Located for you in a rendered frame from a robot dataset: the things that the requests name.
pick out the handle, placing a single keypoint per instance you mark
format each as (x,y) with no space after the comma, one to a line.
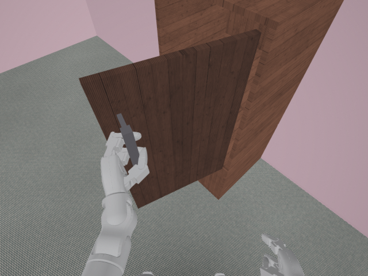
(129,140)

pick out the left robot forearm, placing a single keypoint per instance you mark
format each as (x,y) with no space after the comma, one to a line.
(112,247)

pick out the left robot hand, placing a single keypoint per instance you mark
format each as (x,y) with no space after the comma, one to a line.
(113,162)

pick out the cupboard door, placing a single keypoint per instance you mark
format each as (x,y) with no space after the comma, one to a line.
(184,104)

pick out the right robot hand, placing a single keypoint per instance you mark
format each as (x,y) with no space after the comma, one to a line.
(286,265)

